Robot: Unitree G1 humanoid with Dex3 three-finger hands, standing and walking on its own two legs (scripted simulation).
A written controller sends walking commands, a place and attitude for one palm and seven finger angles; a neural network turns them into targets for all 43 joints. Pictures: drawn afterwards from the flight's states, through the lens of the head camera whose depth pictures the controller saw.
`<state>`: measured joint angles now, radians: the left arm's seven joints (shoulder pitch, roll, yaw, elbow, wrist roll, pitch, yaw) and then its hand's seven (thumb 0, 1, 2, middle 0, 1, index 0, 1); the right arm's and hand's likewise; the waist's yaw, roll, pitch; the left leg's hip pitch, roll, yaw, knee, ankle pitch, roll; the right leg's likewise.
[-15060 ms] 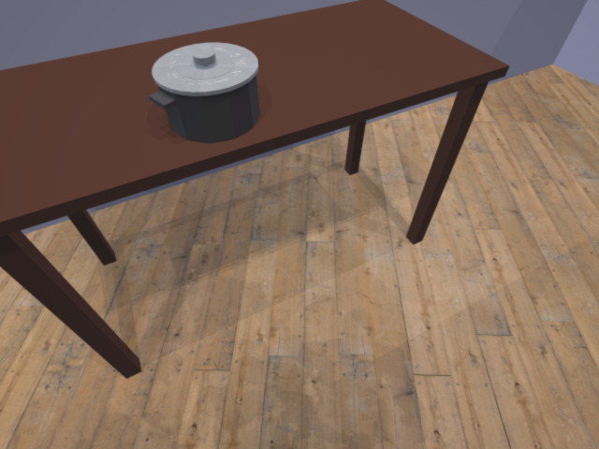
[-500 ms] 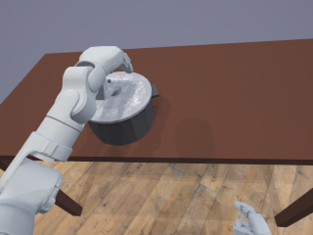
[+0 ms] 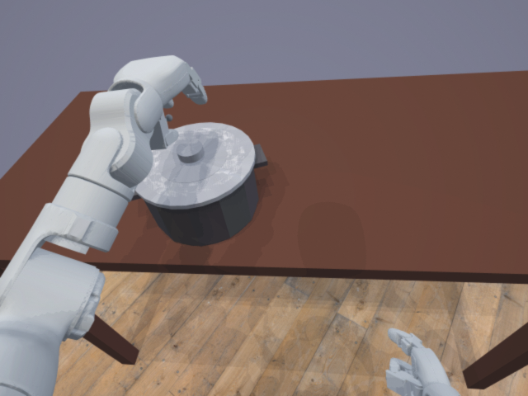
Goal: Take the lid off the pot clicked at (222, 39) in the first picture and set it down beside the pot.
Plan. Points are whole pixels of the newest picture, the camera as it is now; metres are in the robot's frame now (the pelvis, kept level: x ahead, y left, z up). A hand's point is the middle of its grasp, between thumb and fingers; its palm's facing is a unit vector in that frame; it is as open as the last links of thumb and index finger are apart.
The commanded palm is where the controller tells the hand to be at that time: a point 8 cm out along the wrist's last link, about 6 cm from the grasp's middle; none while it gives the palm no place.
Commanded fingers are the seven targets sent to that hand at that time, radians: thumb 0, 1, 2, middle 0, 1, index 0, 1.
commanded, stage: move the open hand above the knob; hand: left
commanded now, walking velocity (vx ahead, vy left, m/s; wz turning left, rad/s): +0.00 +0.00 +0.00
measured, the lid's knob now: (190, 151) +0.46 +0.14 +0.15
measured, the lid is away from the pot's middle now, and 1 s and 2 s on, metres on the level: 0.00 0.00 0.00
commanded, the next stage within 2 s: lower the open fingers around the knob in 1.02 s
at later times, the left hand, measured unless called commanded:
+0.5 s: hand (182, 130) +0.42 +0.12 +0.22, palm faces -0.13 +0.02 -0.99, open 9.9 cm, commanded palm +0.40 +0.14 +0.28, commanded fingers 0.00 -0.36 1.63 -0.87 -0.08 -0.87 -0.08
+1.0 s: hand (172, 134) +0.43 +0.14 +0.21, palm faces -0.15 -0.02 -0.99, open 10.0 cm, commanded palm +0.40 +0.15 +0.28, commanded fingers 0.00 -0.36 1.63 -0.87 -0.08 -0.87 -0.08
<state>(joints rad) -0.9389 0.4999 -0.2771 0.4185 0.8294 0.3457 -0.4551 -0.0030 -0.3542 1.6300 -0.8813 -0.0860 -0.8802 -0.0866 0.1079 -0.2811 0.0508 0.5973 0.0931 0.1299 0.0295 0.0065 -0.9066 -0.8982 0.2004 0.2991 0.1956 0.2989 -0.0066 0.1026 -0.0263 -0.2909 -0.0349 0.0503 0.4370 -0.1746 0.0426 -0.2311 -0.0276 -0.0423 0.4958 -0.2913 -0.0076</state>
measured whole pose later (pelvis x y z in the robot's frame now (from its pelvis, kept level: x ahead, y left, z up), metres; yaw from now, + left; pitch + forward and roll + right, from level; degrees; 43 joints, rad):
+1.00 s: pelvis +0.00 +0.01 +0.00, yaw +0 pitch +2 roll +0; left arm -0.86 0.50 -0.31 0.33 0.84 0.35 -0.48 0.00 -0.35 1.63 -0.88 -0.09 -0.87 -0.09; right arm 0.14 -0.29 0.03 0.59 0.09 0.14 0.04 0.01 -0.91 -0.90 0.20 0.30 0.20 0.30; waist -0.01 0.10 -0.02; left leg -0.29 -0.04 0.06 0.44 -0.18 0.06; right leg -0.23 -0.03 -0.04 0.48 -0.29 0.00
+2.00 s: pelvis +0.01 +0.00 +0.00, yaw +0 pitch +1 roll +0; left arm -0.79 0.46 -0.31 0.40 0.82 0.30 -0.41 0.00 -0.35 1.63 -0.85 -0.07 -0.88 -0.09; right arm 0.11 -0.29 0.04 0.60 0.09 0.14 0.02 0.01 -0.91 -0.90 0.20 0.30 0.20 0.30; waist -0.02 0.09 -0.02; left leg -0.29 -0.03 0.05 0.46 -0.20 0.04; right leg -0.22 -0.02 -0.04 0.49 -0.30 -0.01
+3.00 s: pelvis +0.00 +0.01 +0.00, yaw +0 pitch +1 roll +0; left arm -0.74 0.48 -0.31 0.31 0.82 0.33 -0.42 0.00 0.04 1.21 -0.69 -0.59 -0.73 -0.61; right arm 0.12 -0.28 0.03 0.60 0.08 0.14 0.03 0.01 -0.91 -0.90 0.20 0.30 0.20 0.30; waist -0.02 0.10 -0.01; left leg -0.27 -0.03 0.05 0.45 -0.19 0.05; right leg -0.20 -0.02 -0.04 0.48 -0.29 0.00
